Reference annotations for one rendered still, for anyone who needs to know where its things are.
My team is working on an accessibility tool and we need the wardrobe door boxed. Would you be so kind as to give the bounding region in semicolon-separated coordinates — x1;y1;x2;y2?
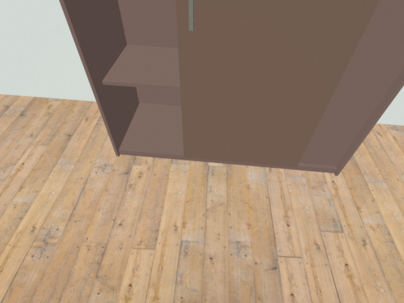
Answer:
175;0;380;167
299;0;404;166

